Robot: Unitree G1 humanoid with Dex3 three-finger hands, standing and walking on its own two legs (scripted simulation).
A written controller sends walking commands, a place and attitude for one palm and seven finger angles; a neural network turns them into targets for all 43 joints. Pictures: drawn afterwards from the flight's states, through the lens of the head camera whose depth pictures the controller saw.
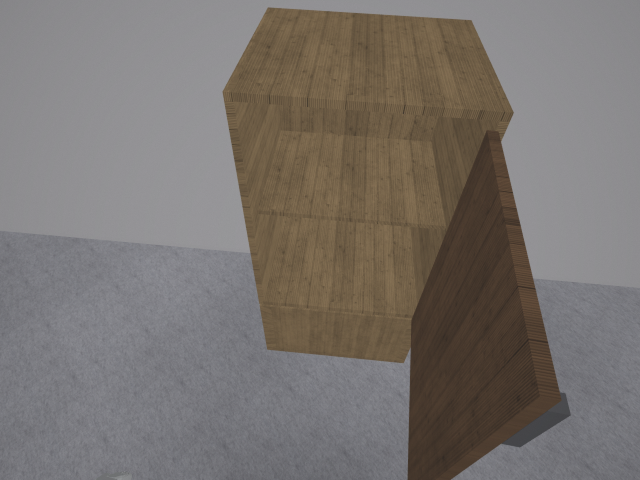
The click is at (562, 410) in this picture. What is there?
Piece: cupboard door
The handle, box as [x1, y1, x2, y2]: [502, 392, 570, 446]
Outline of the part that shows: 565,393 560,392 562,400 502,443 520,446 570,415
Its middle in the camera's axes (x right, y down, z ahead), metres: +0.24 +0.22 +0.48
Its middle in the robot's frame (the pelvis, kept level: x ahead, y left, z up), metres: +0.22 -0.23 -0.03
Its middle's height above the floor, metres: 0.74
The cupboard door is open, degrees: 85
